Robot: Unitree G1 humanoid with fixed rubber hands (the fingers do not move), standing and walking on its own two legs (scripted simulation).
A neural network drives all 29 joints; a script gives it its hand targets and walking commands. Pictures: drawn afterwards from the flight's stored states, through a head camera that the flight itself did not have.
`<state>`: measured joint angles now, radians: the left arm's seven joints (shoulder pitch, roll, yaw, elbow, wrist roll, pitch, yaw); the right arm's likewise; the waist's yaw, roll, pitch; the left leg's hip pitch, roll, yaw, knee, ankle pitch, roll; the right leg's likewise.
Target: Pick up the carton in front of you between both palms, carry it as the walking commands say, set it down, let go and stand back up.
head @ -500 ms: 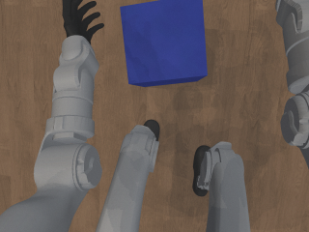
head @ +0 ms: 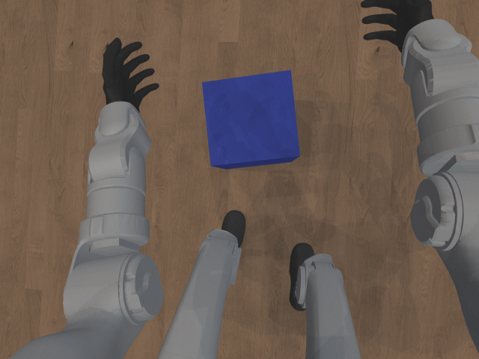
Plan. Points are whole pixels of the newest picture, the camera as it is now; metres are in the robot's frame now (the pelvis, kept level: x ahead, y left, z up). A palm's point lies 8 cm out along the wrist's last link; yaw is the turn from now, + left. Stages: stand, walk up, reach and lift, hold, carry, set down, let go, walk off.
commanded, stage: let go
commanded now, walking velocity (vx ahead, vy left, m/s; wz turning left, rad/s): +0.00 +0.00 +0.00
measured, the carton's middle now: (252, 127) +0.50 +0.10 -0.50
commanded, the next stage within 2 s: stand in 1.44 s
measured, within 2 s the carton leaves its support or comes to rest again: neither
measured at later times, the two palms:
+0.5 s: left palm (48, 192) +0.32 +0.26 +0.02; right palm out of the picture +0.41 -0.16 +0.01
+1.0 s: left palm (26, 275) +0.26 +0.22 +0.08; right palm out of the picture +0.28 -0.24 +0.07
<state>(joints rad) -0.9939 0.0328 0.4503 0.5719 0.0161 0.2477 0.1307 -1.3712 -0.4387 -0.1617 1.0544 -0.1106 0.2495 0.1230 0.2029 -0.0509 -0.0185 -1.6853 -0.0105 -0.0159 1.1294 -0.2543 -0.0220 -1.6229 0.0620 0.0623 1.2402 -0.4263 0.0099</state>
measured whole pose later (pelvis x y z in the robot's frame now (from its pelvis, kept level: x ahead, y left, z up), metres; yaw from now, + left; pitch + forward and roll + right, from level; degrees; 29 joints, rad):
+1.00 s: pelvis +0.10 -0.01 +0.15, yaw +1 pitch +1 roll +1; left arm 0.21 0.21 0.03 0.43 -0.01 0.06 -0.07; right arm 0.18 -0.20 -0.05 0.47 -0.02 0.05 0.03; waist 0.02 -0.02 0.06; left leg -0.25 -0.02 -0.05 0.43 -0.21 -0.02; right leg -0.15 0.02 0.05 0.45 -0.33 -0.02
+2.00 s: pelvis +0.11 +0.03 +0.14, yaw -1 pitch +0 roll +0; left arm 0.18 0.36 0.02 0.78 0.03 0.01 0.03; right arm 0.16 -0.32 -0.03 0.82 -0.03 0.00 -0.02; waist -0.01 -0.06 0.02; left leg -0.23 -0.03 0.00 0.51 -0.28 0.03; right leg -0.09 0.00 0.09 0.44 -0.35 0.03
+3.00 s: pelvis +0.09 +0.03 +0.15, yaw +0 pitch -2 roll +0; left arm 0.16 0.39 0.01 0.98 0.02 0.00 0.02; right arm 0.11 -0.37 -0.02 1.03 -0.02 -0.01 -0.01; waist -0.01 -0.04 0.03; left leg -0.17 -0.03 -0.01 0.39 -0.19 0.03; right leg -0.04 0.00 0.09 0.33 -0.26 0.03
